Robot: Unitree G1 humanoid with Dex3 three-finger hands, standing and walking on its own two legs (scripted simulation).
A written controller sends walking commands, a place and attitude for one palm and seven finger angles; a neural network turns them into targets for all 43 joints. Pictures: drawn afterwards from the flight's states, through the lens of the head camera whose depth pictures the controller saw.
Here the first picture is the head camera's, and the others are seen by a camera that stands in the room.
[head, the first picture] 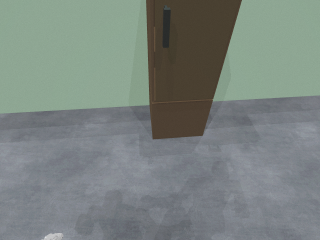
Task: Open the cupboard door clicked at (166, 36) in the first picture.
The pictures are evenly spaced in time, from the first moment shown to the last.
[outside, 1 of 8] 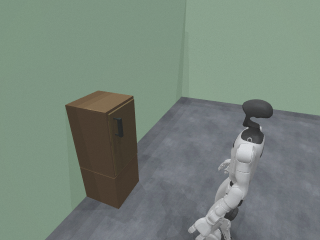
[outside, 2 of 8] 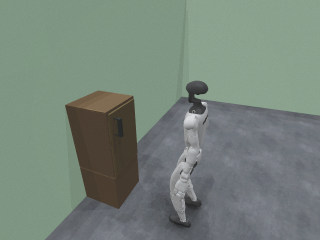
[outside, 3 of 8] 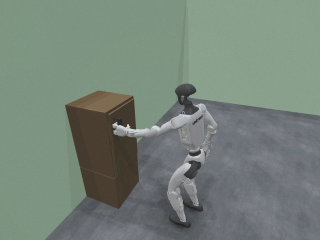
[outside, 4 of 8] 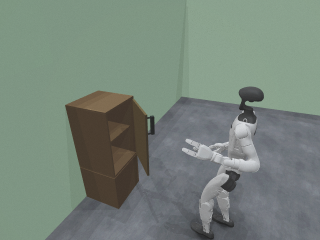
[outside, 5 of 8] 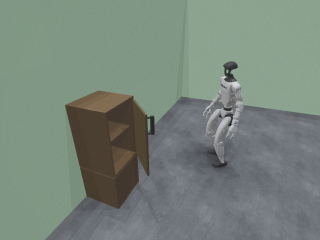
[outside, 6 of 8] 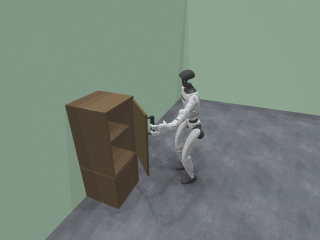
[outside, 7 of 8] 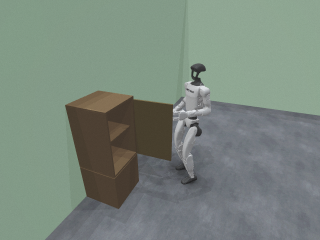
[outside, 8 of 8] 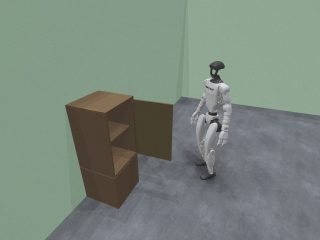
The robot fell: no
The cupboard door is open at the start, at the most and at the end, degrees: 0 93 93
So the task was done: yes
